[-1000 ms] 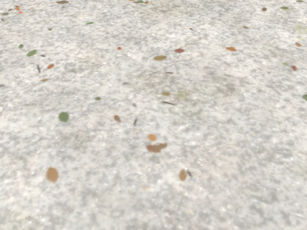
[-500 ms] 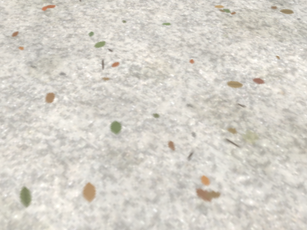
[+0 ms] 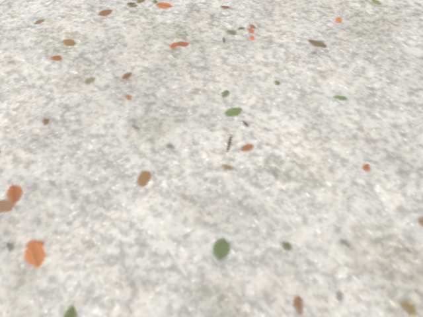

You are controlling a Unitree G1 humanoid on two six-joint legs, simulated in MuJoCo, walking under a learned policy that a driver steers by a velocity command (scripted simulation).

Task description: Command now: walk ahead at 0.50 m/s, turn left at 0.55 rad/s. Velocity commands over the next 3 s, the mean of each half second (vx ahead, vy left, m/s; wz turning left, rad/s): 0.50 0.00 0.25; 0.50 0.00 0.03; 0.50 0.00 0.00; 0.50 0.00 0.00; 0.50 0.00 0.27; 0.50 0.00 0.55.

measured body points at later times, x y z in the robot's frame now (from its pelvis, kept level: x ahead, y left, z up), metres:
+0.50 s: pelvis +0.27 +0.08 +0.00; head +0.29 +0.10 +0.45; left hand +0.34 +0.37 -0.12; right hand +0.40 -0.18 -0.10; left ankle +0.28 +0.16 -0.74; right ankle +0.27 -0.09 -0.66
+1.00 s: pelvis +0.55 +0.04 +0.00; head +0.58 +0.04 +0.45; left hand +0.63 +0.33 -0.11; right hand +0.67 -0.23 -0.13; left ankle +0.49 +0.19 -0.65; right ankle +0.61 -0.04 -0.74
